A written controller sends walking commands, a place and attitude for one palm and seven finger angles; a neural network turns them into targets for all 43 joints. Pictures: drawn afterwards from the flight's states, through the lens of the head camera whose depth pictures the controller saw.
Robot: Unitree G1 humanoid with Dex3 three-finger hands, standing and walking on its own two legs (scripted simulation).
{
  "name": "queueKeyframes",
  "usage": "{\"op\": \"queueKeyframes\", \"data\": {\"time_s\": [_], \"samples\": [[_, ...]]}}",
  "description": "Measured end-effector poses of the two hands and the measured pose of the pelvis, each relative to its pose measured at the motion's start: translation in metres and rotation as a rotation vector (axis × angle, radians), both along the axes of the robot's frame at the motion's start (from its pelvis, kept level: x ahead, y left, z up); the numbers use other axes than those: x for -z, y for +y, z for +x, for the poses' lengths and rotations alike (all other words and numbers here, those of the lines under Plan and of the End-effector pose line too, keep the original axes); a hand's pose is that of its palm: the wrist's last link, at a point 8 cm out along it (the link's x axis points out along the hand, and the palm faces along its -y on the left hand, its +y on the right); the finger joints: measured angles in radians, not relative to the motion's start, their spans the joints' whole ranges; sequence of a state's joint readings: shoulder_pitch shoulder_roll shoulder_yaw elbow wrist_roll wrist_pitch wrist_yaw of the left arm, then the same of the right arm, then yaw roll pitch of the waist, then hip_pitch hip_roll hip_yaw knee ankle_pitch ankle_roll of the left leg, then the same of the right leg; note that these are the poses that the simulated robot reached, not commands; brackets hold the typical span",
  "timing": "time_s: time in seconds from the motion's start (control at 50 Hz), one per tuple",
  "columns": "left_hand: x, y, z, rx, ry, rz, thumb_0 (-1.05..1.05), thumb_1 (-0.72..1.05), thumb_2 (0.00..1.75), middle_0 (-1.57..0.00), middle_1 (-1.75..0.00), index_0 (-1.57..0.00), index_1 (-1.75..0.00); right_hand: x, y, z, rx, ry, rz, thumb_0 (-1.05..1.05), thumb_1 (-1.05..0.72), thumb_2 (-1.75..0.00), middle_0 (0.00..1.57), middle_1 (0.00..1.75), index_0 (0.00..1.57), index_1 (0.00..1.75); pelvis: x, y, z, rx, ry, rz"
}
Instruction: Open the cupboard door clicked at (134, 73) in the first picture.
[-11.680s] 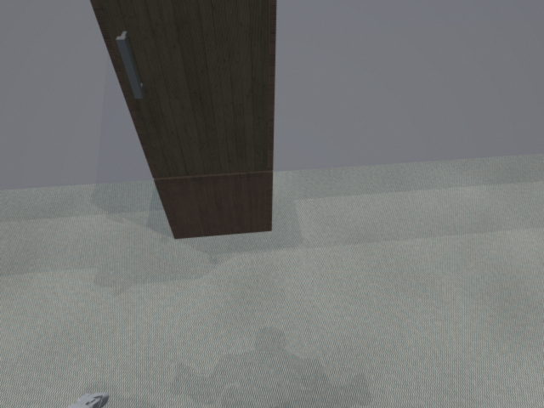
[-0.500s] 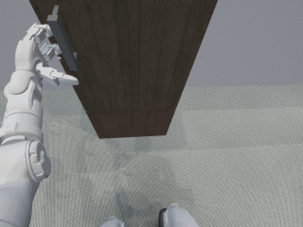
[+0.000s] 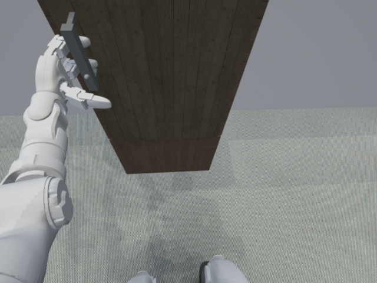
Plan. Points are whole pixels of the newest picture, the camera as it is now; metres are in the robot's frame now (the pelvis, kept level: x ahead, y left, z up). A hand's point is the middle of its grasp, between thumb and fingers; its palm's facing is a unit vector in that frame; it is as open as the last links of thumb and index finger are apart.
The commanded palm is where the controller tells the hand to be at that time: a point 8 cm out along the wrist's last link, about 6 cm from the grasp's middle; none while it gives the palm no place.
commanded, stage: slide the fingers in behind the handle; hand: left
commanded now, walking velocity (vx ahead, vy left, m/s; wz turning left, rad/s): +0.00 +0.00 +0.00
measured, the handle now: (83, 55) +0.58 +0.18 +0.10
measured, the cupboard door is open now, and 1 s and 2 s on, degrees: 1 2 36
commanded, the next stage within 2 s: close the thumb around the handle in 0.26 s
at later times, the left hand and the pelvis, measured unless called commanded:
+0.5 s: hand (89, 77) +0.51 +0.16 +0.11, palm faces -0.03 -1.00 -0.02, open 13.6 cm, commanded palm +0.48 +0.21 +0.10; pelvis +0.00 +0.00 +0.00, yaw +0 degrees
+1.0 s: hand (90, 75) +0.51 +0.16 +0.11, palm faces -0.03 -1.00 -0.01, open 5.7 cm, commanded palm +0.49 +0.20 +0.10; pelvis -0.01 +0.00 +0.00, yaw +0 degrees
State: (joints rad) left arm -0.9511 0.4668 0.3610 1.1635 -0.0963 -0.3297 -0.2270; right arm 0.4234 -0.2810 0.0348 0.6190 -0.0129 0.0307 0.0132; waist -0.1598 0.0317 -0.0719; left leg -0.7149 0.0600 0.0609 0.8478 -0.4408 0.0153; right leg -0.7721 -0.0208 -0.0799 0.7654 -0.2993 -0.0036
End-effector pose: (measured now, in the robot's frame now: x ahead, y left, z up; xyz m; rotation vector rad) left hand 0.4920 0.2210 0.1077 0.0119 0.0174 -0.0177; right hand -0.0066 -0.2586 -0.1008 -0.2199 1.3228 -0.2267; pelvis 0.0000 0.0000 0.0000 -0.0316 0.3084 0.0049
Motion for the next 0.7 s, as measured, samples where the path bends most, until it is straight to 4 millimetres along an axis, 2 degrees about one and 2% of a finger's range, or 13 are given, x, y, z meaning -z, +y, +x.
{"op": "queueKeyframes", "data": {"time_s": [0.44, 0.56, 0.7], "samples": [[-0.0022, -0.0051, -0.0044, 0.007, -0.006, 0.003, -0.02, -0.48, 0.31, -0.26, -1.20, -0.27, -1.19, 0.0010, 0.0006, -0.0002, -0.010, -0.009, 0.000, 0.00, -0.90, -0.90, 0.20, 0.29, 0.20, 0.29, -0.0004, 0.0016, -0.0017, -0.004, -0.009, 0.001], [-0.0043, -0.0068, -0.0038, 0.010, -0.011, 0.001, -0.02, -0.33, 0.38, -0.28, -1.22, -0.29, -1.21, 0.0014, 0.0013, 0.0017, -0.009, -0.025, 0.002, 0.00, -0.90, -0.90, 0.20, 0.29, 0.20, 0.30, -0.0003, 0.0013, -0.0028, -0.001, -0.010, 0.003], [-0.0043, -0.0071, -0.0046, 0.004, -0.013, 0.006, -0.01, 0.00, 0.52, -0.31, -1.25, -0.31, -1.25, 0.0016, 0.0008, 0.0003, -0.008, -0.026, 0.005, 0.00, -0.90, -0.90, 0.20, 0.29, 0.20, 0.29, 0.0000, 0.0011, -0.0038, 0.001, -0.007, 0.004]]}}
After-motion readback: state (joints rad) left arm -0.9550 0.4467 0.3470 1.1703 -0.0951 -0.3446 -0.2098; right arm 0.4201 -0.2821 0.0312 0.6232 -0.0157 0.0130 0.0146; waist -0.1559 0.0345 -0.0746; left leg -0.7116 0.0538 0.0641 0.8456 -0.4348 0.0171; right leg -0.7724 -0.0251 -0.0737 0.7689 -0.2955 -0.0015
